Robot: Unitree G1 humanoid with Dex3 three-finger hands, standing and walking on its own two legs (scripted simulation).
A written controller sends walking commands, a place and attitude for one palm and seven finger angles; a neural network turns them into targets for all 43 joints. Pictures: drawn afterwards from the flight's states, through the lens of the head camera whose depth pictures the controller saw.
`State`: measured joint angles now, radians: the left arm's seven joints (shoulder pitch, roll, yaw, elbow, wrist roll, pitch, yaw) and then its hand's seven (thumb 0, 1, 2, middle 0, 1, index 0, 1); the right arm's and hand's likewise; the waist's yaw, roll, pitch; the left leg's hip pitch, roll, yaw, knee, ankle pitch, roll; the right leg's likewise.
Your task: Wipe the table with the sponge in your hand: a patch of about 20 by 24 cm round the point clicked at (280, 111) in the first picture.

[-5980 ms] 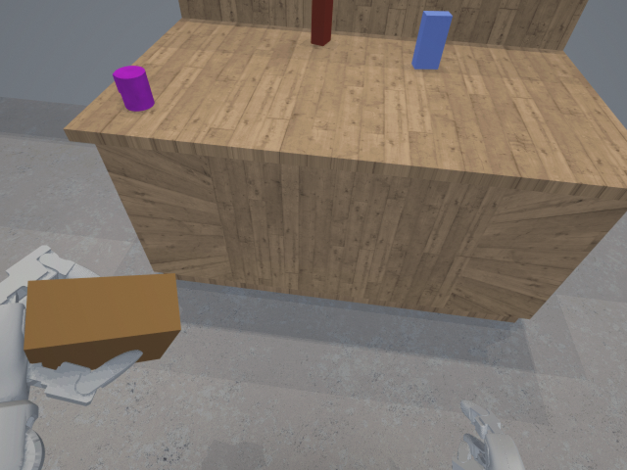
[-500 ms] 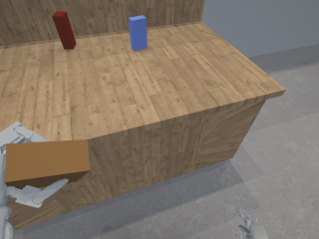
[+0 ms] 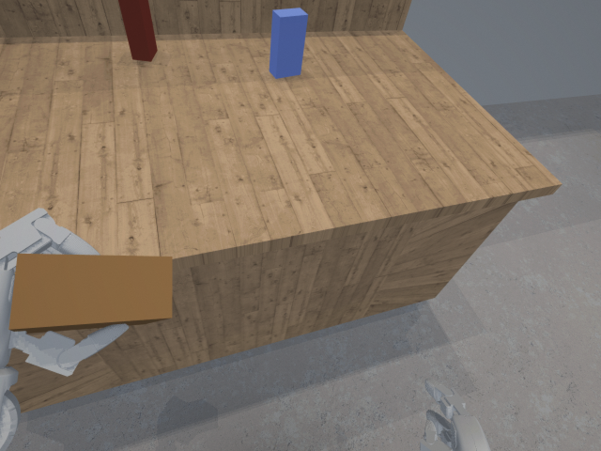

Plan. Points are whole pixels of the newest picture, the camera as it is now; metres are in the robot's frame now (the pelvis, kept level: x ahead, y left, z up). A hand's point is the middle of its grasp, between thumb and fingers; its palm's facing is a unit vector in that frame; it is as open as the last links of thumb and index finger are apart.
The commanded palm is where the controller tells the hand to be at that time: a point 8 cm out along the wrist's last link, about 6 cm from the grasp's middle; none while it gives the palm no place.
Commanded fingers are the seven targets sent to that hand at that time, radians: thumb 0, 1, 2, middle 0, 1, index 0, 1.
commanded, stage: shuffle to correct the standing spot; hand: left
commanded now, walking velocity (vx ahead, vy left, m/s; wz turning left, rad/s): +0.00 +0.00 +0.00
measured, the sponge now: (115, 295) +0.23 +0.22 +0.13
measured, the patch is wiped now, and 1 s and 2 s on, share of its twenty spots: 0.00 0.00 0.00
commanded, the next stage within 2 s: come to a stop and stand still in 1.32 s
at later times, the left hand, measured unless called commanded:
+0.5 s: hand (66, 251) +0.25 +0.27 +0.16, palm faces +0.43 -0.84 -0.33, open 9.7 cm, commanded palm +0.20 +0.30 +0.18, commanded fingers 0.00 0.10 1.30 -1.20 -1.60 -1.20 -1.60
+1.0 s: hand (84, 213) +0.30 +0.28 +0.15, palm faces +0.42 -0.81 -0.41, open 9.7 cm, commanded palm +0.26 +0.30 +0.18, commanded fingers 0.00 0.10 1.30 -1.20 -1.60 -1.20 -1.60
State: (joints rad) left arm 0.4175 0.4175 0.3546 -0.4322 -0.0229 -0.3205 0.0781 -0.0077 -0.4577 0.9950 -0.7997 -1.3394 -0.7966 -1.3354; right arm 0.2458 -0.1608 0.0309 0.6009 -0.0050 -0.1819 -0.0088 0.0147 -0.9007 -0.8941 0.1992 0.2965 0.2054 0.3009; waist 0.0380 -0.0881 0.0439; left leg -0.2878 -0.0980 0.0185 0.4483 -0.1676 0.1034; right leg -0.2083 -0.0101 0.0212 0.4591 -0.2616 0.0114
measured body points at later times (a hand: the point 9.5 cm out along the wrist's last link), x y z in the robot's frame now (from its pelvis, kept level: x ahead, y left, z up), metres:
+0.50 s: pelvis +0.04 +0.02 -0.02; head +0.05 +0.04 +0.43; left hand +0.22 +0.32 +0.17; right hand +0.21 -0.21 -0.09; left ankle +0.04 +0.05 -0.74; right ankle -0.01 -0.14 -0.74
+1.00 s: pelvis +0.10 +0.02 -0.02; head +0.12 +0.03 +0.43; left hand +0.28 +0.32 +0.17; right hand +0.26 -0.22 -0.11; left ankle +0.10 +0.14 -0.65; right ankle +0.15 -0.05 -0.74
